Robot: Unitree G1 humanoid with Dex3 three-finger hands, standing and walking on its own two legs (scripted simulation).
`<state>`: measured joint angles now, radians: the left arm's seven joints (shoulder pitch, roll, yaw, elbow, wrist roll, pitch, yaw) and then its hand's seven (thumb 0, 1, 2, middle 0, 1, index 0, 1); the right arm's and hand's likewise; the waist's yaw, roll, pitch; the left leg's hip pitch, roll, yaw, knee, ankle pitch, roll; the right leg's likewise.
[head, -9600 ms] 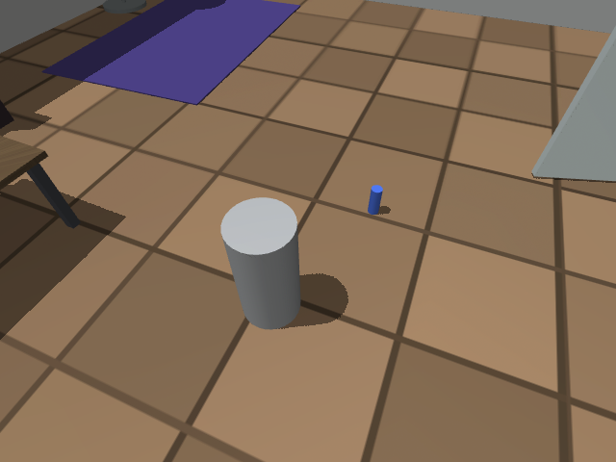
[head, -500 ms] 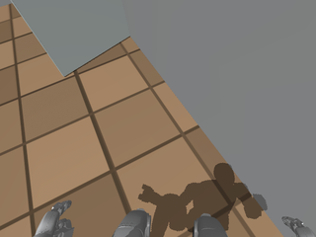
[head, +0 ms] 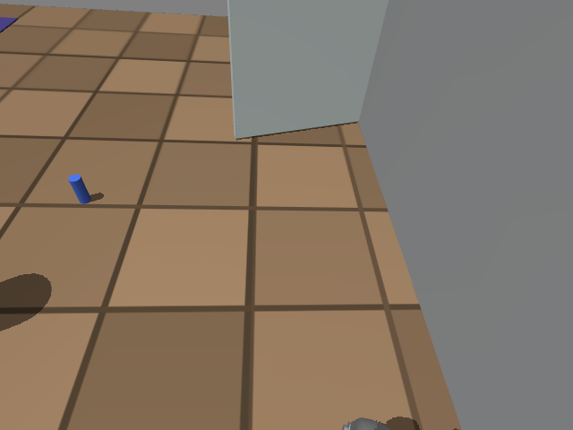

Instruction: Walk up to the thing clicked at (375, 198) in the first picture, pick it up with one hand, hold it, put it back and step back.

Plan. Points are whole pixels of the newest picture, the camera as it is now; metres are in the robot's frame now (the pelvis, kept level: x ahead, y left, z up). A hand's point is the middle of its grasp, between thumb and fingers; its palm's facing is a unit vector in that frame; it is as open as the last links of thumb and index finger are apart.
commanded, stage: walk up
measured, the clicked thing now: (80, 189) +1.23 +0.90 -0.67
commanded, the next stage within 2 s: stand in 1.92 s
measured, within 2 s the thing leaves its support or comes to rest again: neither
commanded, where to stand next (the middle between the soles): +0.12 +0.00 m, yaw +31 degrees
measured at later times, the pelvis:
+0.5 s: pelvis +0.04 -0.01 +0.02, yaw +18 degrees
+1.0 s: pelvis +0.07 -0.02 -0.01, yaw +28 degrees
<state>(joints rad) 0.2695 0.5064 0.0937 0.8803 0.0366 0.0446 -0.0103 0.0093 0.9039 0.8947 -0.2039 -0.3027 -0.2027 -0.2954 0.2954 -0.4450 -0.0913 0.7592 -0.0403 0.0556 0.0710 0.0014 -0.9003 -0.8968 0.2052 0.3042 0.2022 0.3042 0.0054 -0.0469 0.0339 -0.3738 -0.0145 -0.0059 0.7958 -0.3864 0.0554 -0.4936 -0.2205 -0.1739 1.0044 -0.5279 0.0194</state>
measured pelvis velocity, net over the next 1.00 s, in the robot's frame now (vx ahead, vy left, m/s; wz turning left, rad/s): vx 0.07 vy -0.02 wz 0.49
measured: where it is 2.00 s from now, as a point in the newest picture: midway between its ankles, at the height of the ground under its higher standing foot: outside the picture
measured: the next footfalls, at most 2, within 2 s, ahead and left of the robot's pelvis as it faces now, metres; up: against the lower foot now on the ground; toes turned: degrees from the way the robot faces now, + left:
right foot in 0.34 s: +0.10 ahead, -0.12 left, +0.00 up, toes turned +12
left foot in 0.66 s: +0.13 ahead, +0.17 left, +0.00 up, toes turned +23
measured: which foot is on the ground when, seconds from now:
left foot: down 0.00-0.36, up 0.38-0.64, down 0.66-1.00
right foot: up 0.00-0.32, down 0.34-0.70, up 0.72-0.96, down 0.98-1.00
